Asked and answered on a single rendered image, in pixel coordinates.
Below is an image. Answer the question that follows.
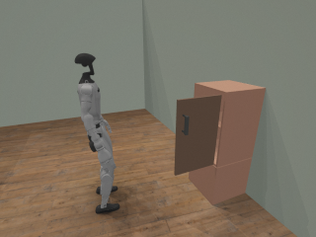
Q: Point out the robot right forearm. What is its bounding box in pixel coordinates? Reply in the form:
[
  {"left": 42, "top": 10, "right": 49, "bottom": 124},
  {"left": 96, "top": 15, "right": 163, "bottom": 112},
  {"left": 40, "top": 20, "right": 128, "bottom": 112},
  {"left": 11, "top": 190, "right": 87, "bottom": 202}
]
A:
[{"left": 83, "top": 115, "right": 105, "bottom": 151}]

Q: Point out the robot right upper arm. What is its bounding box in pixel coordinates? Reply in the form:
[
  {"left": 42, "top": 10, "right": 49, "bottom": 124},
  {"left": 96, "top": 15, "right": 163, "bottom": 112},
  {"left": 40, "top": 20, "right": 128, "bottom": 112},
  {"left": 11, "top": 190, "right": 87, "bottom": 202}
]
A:
[{"left": 80, "top": 84, "right": 94, "bottom": 122}]

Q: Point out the handle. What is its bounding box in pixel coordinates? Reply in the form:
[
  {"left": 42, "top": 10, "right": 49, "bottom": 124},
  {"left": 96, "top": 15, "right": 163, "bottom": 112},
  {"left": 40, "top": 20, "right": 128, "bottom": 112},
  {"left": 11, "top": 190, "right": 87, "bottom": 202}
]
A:
[{"left": 182, "top": 115, "right": 190, "bottom": 135}]

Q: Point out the left robot hand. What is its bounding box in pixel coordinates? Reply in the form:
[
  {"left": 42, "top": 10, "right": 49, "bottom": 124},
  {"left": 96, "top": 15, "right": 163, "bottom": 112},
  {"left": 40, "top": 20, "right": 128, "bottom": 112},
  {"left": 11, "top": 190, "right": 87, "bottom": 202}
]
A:
[{"left": 99, "top": 119, "right": 112, "bottom": 133}]

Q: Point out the robot left foot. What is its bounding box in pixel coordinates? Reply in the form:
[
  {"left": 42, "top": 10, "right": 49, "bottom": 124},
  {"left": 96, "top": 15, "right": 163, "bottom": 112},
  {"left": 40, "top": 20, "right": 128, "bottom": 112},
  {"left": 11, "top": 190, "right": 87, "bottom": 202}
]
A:
[{"left": 96, "top": 186, "right": 118, "bottom": 195}]

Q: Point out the right robot hand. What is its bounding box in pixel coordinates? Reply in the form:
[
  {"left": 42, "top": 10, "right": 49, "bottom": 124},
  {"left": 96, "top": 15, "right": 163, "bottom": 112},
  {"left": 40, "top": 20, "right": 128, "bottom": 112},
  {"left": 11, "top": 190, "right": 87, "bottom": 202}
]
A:
[{"left": 98, "top": 148, "right": 117, "bottom": 173}]

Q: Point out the left robot thigh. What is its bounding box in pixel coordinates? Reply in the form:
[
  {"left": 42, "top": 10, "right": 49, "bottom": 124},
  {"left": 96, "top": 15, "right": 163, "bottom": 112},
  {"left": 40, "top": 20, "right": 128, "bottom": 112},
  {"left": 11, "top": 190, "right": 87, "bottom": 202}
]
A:
[{"left": 100, "top": 126, "right": 113, "bottom": 166}]

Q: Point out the cupboard door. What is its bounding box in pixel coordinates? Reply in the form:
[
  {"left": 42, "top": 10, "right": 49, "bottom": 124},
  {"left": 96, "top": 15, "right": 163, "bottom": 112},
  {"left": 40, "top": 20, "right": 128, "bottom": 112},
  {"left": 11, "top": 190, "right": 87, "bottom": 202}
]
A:
[{"left": 174, "top": 94, "right": 222, "bottom": 176}]

